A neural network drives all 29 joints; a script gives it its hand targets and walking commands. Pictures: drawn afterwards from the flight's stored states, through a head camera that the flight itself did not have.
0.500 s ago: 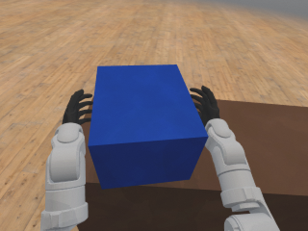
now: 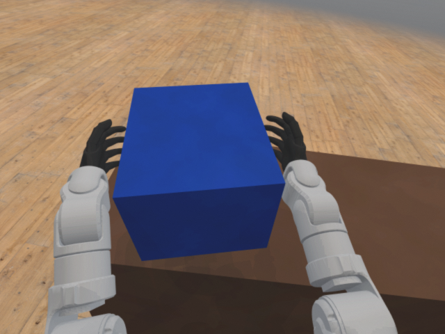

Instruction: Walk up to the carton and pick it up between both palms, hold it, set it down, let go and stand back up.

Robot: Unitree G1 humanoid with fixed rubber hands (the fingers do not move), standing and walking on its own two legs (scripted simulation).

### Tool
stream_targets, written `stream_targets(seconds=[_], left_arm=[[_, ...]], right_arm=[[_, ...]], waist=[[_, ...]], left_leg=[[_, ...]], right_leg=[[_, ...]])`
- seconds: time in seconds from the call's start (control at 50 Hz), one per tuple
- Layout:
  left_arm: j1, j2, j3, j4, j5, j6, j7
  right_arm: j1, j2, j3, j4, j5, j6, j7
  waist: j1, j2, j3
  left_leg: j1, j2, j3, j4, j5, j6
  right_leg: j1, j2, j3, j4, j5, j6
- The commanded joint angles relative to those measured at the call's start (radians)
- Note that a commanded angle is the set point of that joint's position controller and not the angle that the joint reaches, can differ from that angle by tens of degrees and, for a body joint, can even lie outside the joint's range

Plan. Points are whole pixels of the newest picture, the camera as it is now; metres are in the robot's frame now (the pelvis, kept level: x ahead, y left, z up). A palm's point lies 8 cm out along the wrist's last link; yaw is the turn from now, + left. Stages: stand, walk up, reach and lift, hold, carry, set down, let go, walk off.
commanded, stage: hold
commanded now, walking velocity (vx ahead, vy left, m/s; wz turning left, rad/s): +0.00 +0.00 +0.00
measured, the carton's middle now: (198, 165) +0.42 +0.01 +0.13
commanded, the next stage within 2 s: none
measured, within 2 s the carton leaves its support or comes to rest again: neither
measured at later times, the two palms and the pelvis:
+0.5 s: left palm (85, 173) +0.34 +0.20 +0.18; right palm (288, 165) +0.34 -0.13 +0.20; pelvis -0.01 +0.04 +0.00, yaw -2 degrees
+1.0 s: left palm (92, 169) +0.35 +0.19 +0.17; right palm (291, 168) +0.35 -0.14 +0.19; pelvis -0.01 +0.01 +0.00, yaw -1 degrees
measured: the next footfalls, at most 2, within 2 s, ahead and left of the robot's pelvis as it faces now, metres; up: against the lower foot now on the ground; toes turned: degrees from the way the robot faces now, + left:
none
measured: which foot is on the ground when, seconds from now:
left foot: down 0.00-1.00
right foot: down 0.00-1.00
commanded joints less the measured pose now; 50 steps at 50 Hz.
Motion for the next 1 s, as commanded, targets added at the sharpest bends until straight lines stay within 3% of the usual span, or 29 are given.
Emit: stream_targets(seconds=[0.0, 0.12, 0.22, 0.32, 0.38, 0.44, 0.5, 0.56, 0.72, 0.78, 0.84, 0.98], left_arm=[[-0.551, -0.384, -0.452, -0.22, -0.105, -0.025, -0.169], [-0.577, -0.375, -0.449, -0.261, -0.114, -0.014, -0.167], [-0.581, -0.421, -0.478, -0.225, -0.118, -0.018, -0.125], [-0.606, -0.5, -0.55, -0.186, -0.121, -0.004, -0.068], [-0.629, -0.526, -0.596, -0.209, -0.133, 0.004, -0.042], [-0.651, -0.523, -0.598, -0.205, -0.132, 0.012, -0.045], [-0.645, -0.503, -0.547, -0.158, -0.114, 0.018, -0.073], [-0.631, -0.476, -0.477, -0.112, -0.091, 0.017, -0.108], [-0.685, -0.403, -0.378, -0.086, -0.085, -0.055, -0.139], [-0.687, -0.388, -0.381, -0.073, -0.092, -0.08, -0.132], [-0.68, -0.395, -0.409, -0.073, -0.1, -0.086, -0.124], [-0.649, -0.43, -0.488, -0.14, -0.106, -0.041, -0.128]], right_arm=[[-0.47, 0.448, 0.434, -0.331, 0.12, 0.004, 0.051], [-0.567, 0.461, 0.467, -0.51, 0.134, 0.003, 0.054], [-0.646, 0.445, 0.463, -0.559, 0.108, -0.029, 0.084], [-0.634, 0.368, 0.374, -0.405, 0.046, -0.05, 0.154], [-0.589, 0.332, 0.32, -0.284, 0.025, -0.057, 0.196], [-0.54, 0.321, 0.277, -0.172, 0.017, -0.055, 0.217], [-0.522, 0.332, 0.257, -0.109, 0.02, -0.049, 0.217], [-0.555, 0.365, 0.266, -0.12, 0.031, -0.046, 0.202], [-0.753, 0.539, 0.432, -0.387, 0.067, -0.077, 0.129], [-0.772, 0.58, 0.486, -0.451, 0.074, -0.092, 0.103], [-0.742, 0.573, 0.494, -0.441, 0.075, -0.094, 0.087], [-0.552, 0.451, 0.379, -0.255, 0.061, -0.043, 0.09]], waist=[[-0.059, 0.111, -0.304], [-0.007, 0.029, -0.3], [0.033, 0.039, -0.375], [0.008, 0.156, -0.419], [-0.023, 0.218, -0.425], [-0.047, 0.232, -0.361], [-0.051, 0.205, -0.257], [-0.036, 0.16, -0.202], [0.068, -0.036, -0.414], [0.09, -0.072, -0.498], [0.078, -0.039, -0.517], [-0.035, 0.152, -0.341]], left_leg=[[0.032, -0.058, 0.053, -0.013, 0.241, 0.009], [0.051, -0.048, 0.047, -0.015, 0.26, 0.023], [0.106, -0.025, 0.048, -0.017, 0.268, 0.014], [0.171, 0.041, -0.002, -0.06, 0.191, -0.015], [0.198, 0.07, -0.037, -0.069, 0.194, -0.038], [0.178, 0.064, -0.028, -0.066, 0.193, -0.047], [0.104, 0.032, 0.016, -0.069, 0.139, -0.035], [0.047, -0.002, 0.057, -0.063, 0.123, -0.009], [0.001, -0.059, 0.08, -0.031, 0.093, 0.069], [-0.018, -0.067, 0.085, -0.021, 0.07, 0.078], [-0.002, -0.059, 0.084, -0.017, 0.074, 0.072], [0.045, -0.031, 0.073, -0.031, 0.122, 0.007]], right_leg=[[0.286, -0.071, 0.06, 0.024, 0.53, 0.139], [0.234, -0.031, 0.034, 0.022, 0.443, 0.124], [0.142, 0.0, 0.02, 0.005, 0.259, 0.095], [0.0, 0.033, -0.003, 0.0, 0.016, 0.055], [-0.041, 0.037, 0.001, 0.022, 0.018, 0.051], [-0.046, 0.026, 0.013, 0.016, 0.031, 0.05], [-0.006, 0.002, 0.034, -0.008, 0.048, 0.049], [0.043, -0.019, 0.042, -0.031, 0.076, 0.054], [0.24, -0.052, 0.058, 0.018, 0.355, 0.118], [0.278, -0.066, 0.071, 0.033, 0.423, 0.138], [0.246, -0.066, 0.065, 0.03, 0.39, 0.143], [0.13, -0.043, 0.039, -0.007, 0.179, 0.107]])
